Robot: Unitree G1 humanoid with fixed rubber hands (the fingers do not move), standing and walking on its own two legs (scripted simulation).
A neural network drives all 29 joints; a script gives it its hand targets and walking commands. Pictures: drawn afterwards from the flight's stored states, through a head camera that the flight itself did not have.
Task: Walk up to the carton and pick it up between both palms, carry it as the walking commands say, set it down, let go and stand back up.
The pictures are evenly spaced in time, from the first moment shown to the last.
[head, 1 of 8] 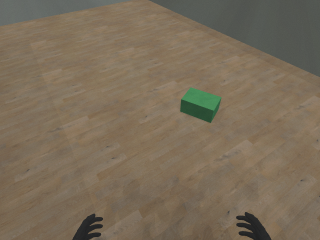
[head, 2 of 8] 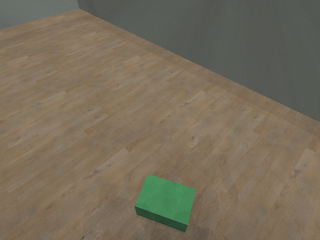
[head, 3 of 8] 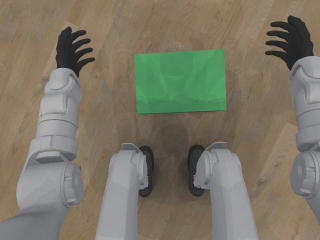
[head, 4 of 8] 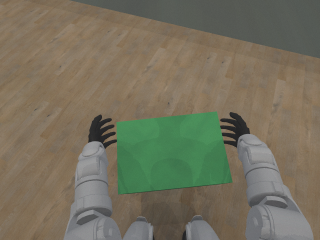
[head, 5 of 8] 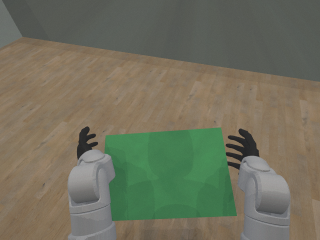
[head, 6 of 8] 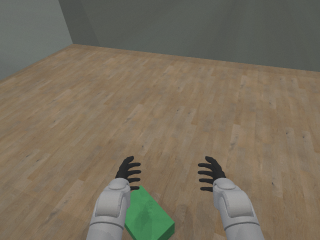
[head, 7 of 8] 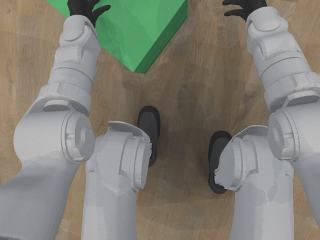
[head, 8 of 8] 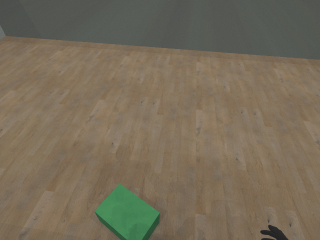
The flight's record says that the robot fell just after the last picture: no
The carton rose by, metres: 0.70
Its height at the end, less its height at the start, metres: +0.00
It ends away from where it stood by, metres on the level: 1.37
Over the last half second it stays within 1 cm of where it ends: yes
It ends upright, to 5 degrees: no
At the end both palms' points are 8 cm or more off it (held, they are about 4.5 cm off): yes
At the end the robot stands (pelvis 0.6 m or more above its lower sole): yes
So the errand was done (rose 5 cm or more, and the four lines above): no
